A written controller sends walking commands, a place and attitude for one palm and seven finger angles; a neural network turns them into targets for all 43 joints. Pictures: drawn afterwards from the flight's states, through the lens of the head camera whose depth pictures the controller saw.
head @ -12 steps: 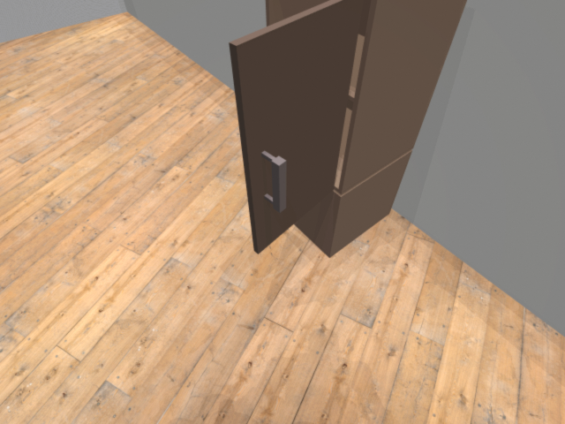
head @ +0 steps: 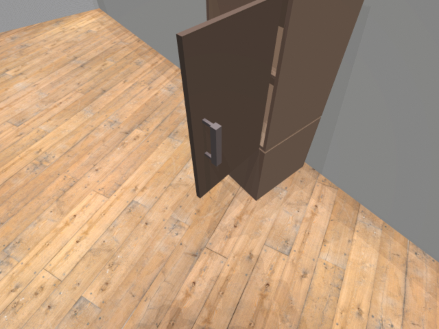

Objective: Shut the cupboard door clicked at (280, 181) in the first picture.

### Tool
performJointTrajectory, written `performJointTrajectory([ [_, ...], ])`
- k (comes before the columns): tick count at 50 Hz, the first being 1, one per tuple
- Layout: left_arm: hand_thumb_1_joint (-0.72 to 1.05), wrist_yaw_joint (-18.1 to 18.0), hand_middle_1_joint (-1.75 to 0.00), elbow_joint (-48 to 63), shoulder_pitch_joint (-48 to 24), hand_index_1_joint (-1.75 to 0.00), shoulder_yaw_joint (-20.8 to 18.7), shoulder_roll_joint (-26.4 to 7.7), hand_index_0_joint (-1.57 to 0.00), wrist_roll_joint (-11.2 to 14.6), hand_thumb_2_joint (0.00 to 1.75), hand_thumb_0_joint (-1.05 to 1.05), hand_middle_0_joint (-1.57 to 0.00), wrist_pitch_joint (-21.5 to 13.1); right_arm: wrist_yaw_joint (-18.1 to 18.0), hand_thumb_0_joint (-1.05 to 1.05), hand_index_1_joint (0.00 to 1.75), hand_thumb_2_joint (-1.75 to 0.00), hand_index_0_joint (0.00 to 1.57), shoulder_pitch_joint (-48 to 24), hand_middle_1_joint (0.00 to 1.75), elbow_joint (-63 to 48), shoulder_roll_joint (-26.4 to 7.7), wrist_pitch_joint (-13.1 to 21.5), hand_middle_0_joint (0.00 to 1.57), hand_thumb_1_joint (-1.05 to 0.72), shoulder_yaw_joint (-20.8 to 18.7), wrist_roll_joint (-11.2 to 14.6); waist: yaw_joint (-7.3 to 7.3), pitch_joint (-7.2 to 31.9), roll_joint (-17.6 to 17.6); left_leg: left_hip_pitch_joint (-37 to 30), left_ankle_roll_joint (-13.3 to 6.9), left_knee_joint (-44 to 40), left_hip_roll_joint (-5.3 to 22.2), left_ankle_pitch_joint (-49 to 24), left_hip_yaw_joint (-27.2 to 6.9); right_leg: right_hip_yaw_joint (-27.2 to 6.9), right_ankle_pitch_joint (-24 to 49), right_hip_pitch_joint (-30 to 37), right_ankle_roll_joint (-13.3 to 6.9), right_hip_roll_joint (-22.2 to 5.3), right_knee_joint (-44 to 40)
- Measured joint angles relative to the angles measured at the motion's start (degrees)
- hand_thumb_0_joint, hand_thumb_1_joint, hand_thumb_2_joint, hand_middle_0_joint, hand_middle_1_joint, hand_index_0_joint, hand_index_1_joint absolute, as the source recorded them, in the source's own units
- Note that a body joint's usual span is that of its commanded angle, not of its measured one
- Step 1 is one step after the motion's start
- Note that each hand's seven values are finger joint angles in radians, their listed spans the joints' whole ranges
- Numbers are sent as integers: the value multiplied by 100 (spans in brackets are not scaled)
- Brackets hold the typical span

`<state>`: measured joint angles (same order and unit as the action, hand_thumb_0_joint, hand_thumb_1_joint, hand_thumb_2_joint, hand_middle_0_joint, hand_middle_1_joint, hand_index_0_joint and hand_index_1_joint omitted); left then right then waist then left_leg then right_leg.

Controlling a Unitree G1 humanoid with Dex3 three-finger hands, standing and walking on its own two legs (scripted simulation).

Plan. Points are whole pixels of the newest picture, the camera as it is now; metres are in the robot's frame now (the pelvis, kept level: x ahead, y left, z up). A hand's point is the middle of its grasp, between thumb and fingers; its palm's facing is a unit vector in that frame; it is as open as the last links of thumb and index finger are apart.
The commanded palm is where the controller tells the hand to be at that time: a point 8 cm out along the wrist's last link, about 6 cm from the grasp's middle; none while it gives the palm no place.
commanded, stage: stand and wait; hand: left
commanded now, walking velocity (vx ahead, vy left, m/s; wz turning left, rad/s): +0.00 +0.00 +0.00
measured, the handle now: (211, 142) +0.61 +0.06 -0.08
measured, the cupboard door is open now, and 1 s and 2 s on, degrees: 98 98 98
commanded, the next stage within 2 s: look at it before walking up in 0.04 s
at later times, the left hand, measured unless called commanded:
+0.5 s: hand out of the picture +0.05 +0.20 -0.17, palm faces -0.01 -0.96 -0.27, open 7.4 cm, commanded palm none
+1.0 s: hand out of the picture +0.05 +0.19 -0.19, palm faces -0.08 -0.97 -0.22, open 7.4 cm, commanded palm none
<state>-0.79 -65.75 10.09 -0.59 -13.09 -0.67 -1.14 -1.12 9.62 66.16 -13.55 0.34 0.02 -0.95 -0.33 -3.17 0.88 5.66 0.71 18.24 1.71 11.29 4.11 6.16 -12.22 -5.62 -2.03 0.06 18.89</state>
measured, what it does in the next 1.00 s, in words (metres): stands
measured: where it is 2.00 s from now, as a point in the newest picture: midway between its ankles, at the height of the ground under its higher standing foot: outside the picture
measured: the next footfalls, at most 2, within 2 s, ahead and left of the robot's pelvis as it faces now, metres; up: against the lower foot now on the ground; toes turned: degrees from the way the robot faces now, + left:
left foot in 1.68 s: +0.09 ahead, +0.10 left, +0.00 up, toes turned -30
right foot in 1.98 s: -0.07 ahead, -0.15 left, +0.00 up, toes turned -44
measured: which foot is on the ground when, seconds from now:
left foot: down 0.00-1.00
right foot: down 0.00-1.00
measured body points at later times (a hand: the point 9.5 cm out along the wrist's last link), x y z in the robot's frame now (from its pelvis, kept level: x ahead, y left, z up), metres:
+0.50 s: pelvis +0.01 +0.00 +0.00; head +0.03 -0.01 +0.45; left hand +0.05 +0.26 -0.15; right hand +0.05 -0.26 -0.16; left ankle -0.02 +0.12 -0.75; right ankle -0.02 -0.09 -0.75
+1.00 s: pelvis +0.00 +0.00 -0.01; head +0.03 -0.01 +0.44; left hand +0.05 +0.24 -0.17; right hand +0.01 -0.25 -0.17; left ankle -0.02 +0.12 -0.75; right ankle -0.02 -0.09 -0.75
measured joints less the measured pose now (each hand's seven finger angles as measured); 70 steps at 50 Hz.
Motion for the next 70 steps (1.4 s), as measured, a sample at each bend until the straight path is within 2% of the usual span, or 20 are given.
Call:
performJointTrajectory([
  [38,91,-20,-30,25,26,-30,6,-11,-20,13,90,1,-20,8,-43,0,30,-90,20,67,30,-3,16,-6,20,-91,5,2,3,58,-26,-133,59,-45,57,105,25,-29,-88,125,-35,63,-64],
  [44,91,-24,-30,172,147,-30,-113,111,-20,-16,90,1,-20,193,-127,0,30,-90,20,56,30,-210,154,-105,20,-91,-78,0,70,-2,-16,96,76,447,184,370,276,-280,-228,-206,-54,149,397],
  [52,91,98,-30,540,195,-30,-291,163,-20,-77,90,1,-20,437,-153,0,30,-90,20,158,30,-584,315,-189,20,-91,-235,-10,52,-174,-160,496,47,1185,327,728,684,-683,-486,-889,-51,243,1327],
  [53,91,117,-30,596,174,-30,-309,156,-20,-81,90,1,-20,462,-154,0,30,-90,20,179,30,-622,317,-175,20,-91,-250,-20,62,-200,-187,524,36,1238,330,750,757,-691,-556,-1041,-22,220,1619],
  [55,91,149,-30,703,101,-30,-352,157,-20,-93,90,1,-20,529,-158,0,30,-90,20,221,30,-684,299,-141,20,-91,-268,-50,74,-284,-179,531,25,1318,366,783,883,-621,-1137,-1361,55,156,2494],
  [57,91,179,-30,811,13,-30,-393,174,-20,-99,90,1,-20,559,-159,0,30,-90,20,258,30,-716,256,-129,20,-91,-277,-83,71,-370,-98,513,59,1364,442,794,956,-523,-1468,-1510,97,68,2970],
  [59,91,211,-30,932,-41,-30,-410,195,-20,-97,90,1,-20,523,-141,0,30,-90,20,275,30,-728,189,-153,20,-91,-285,-102,81,-426,30,523,136,1470,571,834,1010,-390,-1436,-1443,125,-26,2802],
  [61,91,238,-30,1078,-3,-30,-415,155,-20,-104,90,1,-20,423,-109,0,30,-90,20,308,30,-763,137,-201,20,-91,-301,-70,103,-386,91,681,228,1835,718,1001,1054,-330,-721,-1186,77,-101,2023],
  [62,91,216,-30,1111,-3,-30,-429,137,-20,-115,90,1,-20,351,-90,1,30,-90,20,260,30,-778,109,-249,20,-91,-319,-37,123,-392,113,894,256,2309,739,1356,909,-332,-692,-1238,-24,-54,2015],
  [64,91,149,-30,1133,-25,-30,-412,150,-20,-98,90,1,-20,294,-76,1,30,-90,20,83,30,-822,32,-365,20,-91,-359,6,114,-487,182,1393,250,3507,551,1869,309,-365,-810,-1304,-139,66,2108],
  [66,91,87,-30,1142,18,-30,-405,168,-20,-93,90,1,-20,301,-67,1,30,-90,20,-110,30,-889,-13,-404,20,-91,-388,18,127,-526,166,1791,257,4361,345,1726,-42,-491,-712,-1272,-179,163,1892],
  [68,91,54,-30,1130,91,-30,-392,175,-20,-90,90,1,-20,307,-57,1,30,-90,20,-273,30,-1004,-24,-373,20,-91,-391,20,133,-516,104,2029,289,4662,224,1455,-202,-651,-482,-1211,-173,238,1573],
  [70,91,43,-30,1110,166,-30,-377,182,-20,-95,90,1,-20,309,-56,1,30,-90,20,-397,30,-1128,-14,-328,20,-91,-387,28,145,-478,30,2102,320,4542,151,1316,-283,-819,-297,-1149,-200,291,1303],
])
